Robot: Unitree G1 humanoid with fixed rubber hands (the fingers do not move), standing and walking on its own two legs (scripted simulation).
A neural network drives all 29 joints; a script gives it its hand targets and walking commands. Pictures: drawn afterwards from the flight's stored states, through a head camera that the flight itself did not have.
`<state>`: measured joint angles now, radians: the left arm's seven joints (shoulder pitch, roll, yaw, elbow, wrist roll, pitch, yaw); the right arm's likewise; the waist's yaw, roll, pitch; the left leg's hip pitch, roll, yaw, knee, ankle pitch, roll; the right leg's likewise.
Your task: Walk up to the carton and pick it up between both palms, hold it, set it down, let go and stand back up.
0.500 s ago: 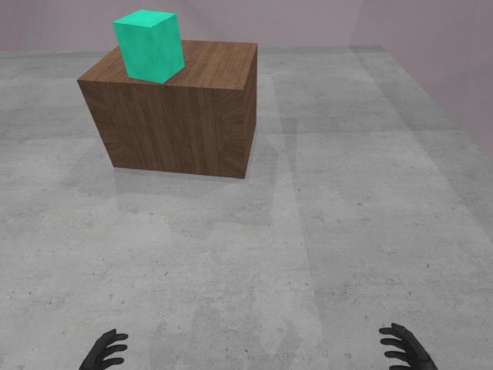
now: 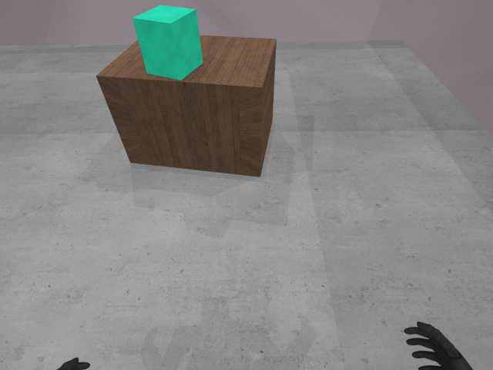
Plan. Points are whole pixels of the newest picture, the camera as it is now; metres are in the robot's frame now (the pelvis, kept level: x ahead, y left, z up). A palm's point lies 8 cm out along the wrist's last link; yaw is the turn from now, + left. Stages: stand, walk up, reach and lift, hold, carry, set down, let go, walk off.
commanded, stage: walk up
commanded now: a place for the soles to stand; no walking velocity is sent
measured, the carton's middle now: (170, 42) +1.55 +0.37 -0.06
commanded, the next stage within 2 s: none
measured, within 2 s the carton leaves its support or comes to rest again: neither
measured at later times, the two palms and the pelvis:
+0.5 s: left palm out of the picture +0.25 +0.46 -0.05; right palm (375, 313) +0.23 -0.18 +0.00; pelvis +0.14 +0.14 +0.03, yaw -1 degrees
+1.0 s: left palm (54, 241) +0.42 +0.44 -0.06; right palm (348, 233) +0.43 -0.21 -0.07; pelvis +0.33 +0.11 -0.01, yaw -1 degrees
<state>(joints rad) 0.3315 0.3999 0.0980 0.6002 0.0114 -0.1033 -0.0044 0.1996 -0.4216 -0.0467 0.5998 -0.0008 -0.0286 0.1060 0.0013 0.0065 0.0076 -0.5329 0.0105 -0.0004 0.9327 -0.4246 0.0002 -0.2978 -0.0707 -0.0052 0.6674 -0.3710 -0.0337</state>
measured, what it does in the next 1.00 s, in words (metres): walks ahead: left foot, then right foot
